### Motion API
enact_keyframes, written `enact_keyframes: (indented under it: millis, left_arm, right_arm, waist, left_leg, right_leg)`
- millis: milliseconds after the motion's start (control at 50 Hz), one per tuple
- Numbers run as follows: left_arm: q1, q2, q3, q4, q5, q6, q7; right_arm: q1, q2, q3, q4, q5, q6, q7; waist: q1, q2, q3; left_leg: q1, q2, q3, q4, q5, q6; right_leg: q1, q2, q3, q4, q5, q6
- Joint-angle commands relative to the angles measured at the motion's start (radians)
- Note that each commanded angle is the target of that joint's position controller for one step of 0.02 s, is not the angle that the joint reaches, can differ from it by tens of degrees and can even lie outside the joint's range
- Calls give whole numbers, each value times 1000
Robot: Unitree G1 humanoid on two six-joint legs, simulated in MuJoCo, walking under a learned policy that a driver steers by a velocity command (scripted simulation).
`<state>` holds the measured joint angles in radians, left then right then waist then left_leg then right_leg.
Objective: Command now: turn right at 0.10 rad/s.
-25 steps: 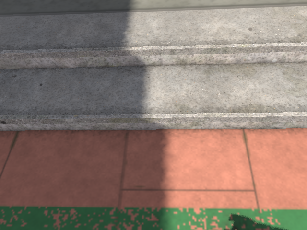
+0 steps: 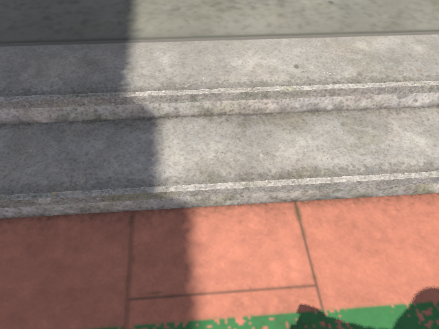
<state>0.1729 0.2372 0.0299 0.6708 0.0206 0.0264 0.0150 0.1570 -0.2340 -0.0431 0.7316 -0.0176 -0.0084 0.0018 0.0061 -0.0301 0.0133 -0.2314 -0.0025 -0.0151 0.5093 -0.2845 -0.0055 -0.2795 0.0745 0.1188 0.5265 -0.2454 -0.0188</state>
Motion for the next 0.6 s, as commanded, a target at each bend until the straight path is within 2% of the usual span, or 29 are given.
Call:
enact_keyframes:
  millis: [20, 140, 220, 400, 600]
  left_arm:
    - [-25, 117, 43, -70, -1, -5, 4]
    - [1, 95, 44, -44, -6, -12, 5]
    - [15, 93, 46, -31, -6, -16, 9]
    - [36, 92, 47, -9, -7, -17, 23]
    - [45, 80, 45, 28, -9, -14, 33]
  right_arm:
    - [-62, -124, -24, -77, 0, -31, -5]
    - [-28, -110, -15, -78, 3, -25, -15]
    - [-21, -102, -9, -76, 4, -24, -12]
    - [-5, -89, -2, -54, 6, -28, -6]
    - [21, -88, 3, -13, 9, -33, -9]
  waist:
    - [9, 134, -53]
    - [-7, 48, -41]
    - [-10, 20, -40]
    - [-6, 26, -35]
    - [-6, 33, -22]
  left_leg:
    - [3, 115, -120, -118, 116, 66]
    - [11, 82, -91, -86, 89, 56]
    - [11, 68, -80, -76, 88, 54]
    - [-3, 53, -70, -81, 92, 51]
    - [-16, 50, -74, -102, 81, 55]
  right_leg:
    - [35, -68, 51, -43, 94, -13]
    - [30, -76, 64, -59, 122, -16]
    - [37, -82, 71, -63, 135, -11]
    - [65, -88, 74, -61, 159, -7]
    - [86, -85, 66, -64, 174, 3]
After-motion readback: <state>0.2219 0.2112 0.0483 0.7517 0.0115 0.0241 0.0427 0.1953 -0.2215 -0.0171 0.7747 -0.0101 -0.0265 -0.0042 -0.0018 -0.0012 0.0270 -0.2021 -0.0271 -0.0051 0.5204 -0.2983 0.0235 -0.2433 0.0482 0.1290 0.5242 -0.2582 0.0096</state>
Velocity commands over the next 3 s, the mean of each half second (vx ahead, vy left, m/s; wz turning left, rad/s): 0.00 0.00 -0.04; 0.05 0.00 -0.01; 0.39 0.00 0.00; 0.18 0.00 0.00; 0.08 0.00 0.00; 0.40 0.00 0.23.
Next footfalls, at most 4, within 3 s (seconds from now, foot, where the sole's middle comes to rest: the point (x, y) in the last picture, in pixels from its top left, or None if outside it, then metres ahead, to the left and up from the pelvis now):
1.16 right None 0.11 -0.12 -0.77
1.62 left None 0.47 0.11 -0.79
2.00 right None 0.48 -0.14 -0.78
2.70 right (268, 293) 0.63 -0.14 -0.79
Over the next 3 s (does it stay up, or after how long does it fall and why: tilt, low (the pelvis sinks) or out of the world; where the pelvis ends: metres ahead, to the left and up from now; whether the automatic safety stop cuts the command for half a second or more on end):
stays up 0.64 -0.05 -0.01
